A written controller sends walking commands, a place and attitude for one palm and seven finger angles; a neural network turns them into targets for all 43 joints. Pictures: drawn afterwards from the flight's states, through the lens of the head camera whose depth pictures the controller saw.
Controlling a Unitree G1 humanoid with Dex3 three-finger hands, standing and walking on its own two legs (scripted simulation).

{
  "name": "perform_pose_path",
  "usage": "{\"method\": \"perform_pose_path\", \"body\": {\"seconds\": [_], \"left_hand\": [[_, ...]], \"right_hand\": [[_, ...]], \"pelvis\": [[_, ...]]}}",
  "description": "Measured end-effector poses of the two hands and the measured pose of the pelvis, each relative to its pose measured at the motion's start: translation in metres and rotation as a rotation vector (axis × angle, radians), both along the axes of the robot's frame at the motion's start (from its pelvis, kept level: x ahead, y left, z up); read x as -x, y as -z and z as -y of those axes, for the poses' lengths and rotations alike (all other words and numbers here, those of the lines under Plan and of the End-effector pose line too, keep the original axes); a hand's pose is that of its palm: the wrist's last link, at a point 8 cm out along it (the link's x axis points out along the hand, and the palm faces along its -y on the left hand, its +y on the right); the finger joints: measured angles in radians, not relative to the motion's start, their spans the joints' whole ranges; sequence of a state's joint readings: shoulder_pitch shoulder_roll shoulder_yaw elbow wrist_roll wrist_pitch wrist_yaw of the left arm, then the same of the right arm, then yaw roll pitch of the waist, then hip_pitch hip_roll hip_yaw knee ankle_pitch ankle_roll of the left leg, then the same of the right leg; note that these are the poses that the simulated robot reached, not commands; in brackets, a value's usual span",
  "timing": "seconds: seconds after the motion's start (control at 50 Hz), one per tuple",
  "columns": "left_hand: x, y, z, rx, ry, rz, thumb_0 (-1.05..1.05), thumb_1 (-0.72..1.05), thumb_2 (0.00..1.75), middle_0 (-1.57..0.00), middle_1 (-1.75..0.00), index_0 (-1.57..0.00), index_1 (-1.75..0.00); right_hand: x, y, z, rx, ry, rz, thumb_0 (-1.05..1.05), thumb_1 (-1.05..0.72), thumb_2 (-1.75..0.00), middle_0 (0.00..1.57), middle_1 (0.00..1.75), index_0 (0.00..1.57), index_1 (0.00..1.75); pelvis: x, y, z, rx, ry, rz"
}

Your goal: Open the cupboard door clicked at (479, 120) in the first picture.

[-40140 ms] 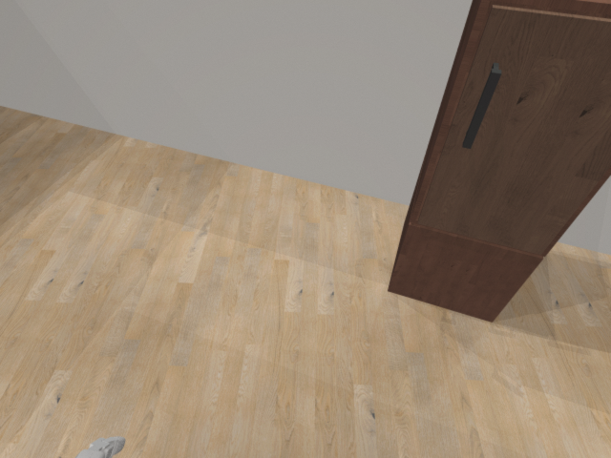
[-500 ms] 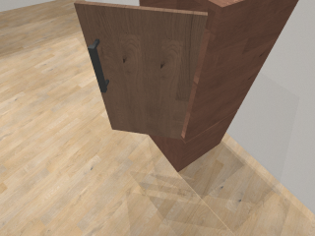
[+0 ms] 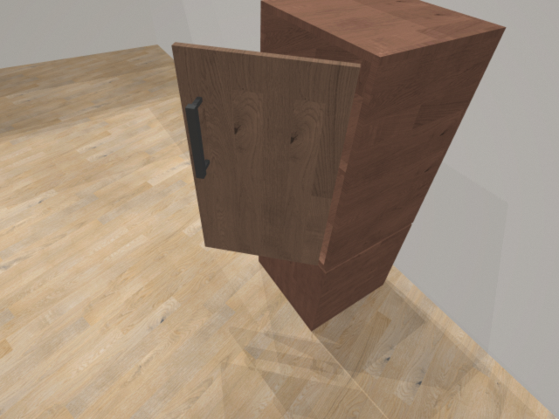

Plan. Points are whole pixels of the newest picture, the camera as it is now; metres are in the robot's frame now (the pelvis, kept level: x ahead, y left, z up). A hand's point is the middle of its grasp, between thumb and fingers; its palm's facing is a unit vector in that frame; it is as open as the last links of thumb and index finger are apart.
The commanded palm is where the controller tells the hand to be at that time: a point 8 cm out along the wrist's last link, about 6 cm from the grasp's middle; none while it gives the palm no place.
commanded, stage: come to a stop and stand still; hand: left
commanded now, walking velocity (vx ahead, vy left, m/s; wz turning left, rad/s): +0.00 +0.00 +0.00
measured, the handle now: (199, 139) +0.64 +0.22 +0.06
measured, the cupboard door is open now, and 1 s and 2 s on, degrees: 46 46 46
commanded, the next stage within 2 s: look again from close up in 0.22 s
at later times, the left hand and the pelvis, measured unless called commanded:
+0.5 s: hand out of the picture +0.01 +0.20 -0.18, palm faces -0.03 -0.98 -0.20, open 7.4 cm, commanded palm none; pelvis +0.00 +0.01 +0.00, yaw -1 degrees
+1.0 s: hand out of the picture +0.00 +0.21 -0.18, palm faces -0.02 -0.98 -0.20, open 7.4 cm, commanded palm none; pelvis +0.01 +0.03 +0.00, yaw -2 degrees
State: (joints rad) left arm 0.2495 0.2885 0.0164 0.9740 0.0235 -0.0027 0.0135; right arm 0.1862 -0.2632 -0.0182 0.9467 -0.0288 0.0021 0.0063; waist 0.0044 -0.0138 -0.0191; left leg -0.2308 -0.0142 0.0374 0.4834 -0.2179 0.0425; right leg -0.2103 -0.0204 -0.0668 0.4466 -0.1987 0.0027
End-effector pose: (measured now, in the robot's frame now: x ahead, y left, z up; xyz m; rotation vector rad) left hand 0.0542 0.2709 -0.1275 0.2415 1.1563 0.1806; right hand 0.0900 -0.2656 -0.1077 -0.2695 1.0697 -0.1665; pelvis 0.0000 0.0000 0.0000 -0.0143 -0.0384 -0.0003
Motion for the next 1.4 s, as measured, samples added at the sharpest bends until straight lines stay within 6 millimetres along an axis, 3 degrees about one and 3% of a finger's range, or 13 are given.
{"method": "perform_pose_path", "body": {"seconds": [0.2,0.34,0.42,0.54,0.76,1.0,1.16,1.3,1.4], "left_hand": [[0.032,0.002,-0.005,-0.006,-0.005,-0.115,0.00,0.90,0.90,-0.20,-0.30,-0.20,-0.30],[0.045,0.011,0.009,0.040,-0.002,-0.180,0.00,0.90,0.90,-0.20,-0.30,-0.20,-0.30],[0.045,0.016,0.018,0.066,0.000,-0.189,0.00,0.90,0.90,-0.20,-0.30,-0.20,-0.30],[0.042,0.020,0.025,0.091,0.001,-0.178,0.00,0.90,0.90,-0.20,-0.30,-0.21,-0.30],[0.043,0.019,0.021,0.090,-0.009,-0.176,0.00,0.90,0.90,-0.20,-0.30,-0.20,-0.30],[0.061,0.019,0.015,0.086,-0.026,-0.242,0.00,0.91,0.90,-0.20,-0.30,-0.20,-0.30],[0.064,0.024,0.018,0.119,-0.038,-0.298,0.00,0.91,0.90,-0.20,-0.30,-0.20,-0.30],[0.048,0.035,0.005,0.144,-0.046,-0.339,0.00,0.90,0.90,-0.20,-0.30,-0.20,-0.30],[0.005,0.034,-0.009,0.128,0.018,-0.339,0.00,0.91,0.90,-0.20,-0.30,-0.20,-0.30]], "right_hand": [[0.079,0.020,-0.008,-0.031,0.074,-0.221,0.00,-0.90,-0.90,0.20,0.30,0.20,0.30],[0.104,0.021,-0.019,-0.043,0.112,-0.297,0.00,-0.90,-0.90,0.20,0.30,0.20,0.30],[0.101,0.020,-0.024,-0.046,0.118,-0.296,0.00,-0.90,-0.90,0.20,0.30,0.20,0.30],[0.082,0.020,-0.032,-0.051,0.112,-0.248,0.00,-0.90,-0.90,0.20,0.30,0.20,0.30],[0.053,0.019,-0.047,-0.072,0.088,-0.181,0.00,-0.90,-0.90,0.20,0.30,0.20,0.30],[0.064,0.022,-0.052,-0.074,0.107,-0.233,0.00,-0.90,-0.90,0.20,0.30,0.20,0.30],[0.080,0.029,-0.061,-0.083,0.155,-0.296,0.00,-0.90,-0.90,0.20,0.30,0.20,0.30],[0.080,0.030,-0.084,-0.071,0.200,-0.324,0.00,-0.90,-0.90,0.20,0.30,0.20,0.30],[0.082,0.028,-0.111,-0.079,0.261,-0.320,0.00,-0.90,-0.90,0.20,0.30,0.20,0.30]], "pelvis": [[0.003,-0.002,-0.006,-0.004,0.005,-0.013],[0.001,-0.003,-0.009,-0.005,0.012,-0.014],[-0.001,-0.003,-0.011,-0.004,0.015,-0.010],[-0.002,-0.004,-0.015,-0.003,0.017,-0.002],[-0.005,-0.004,-0.021,-0.004,0.019,0.000],[-0.011,-0.004,-0.026,-0.004,0.027,-0.007],[-0.030,0.001,-0.033,0.005,0.062,-0.018],[-0.055,0.008,-0.052,0.012,0.087,-0.028],[-0.074,0.006,-0.066,0.013,0.121,-0.020]]}}
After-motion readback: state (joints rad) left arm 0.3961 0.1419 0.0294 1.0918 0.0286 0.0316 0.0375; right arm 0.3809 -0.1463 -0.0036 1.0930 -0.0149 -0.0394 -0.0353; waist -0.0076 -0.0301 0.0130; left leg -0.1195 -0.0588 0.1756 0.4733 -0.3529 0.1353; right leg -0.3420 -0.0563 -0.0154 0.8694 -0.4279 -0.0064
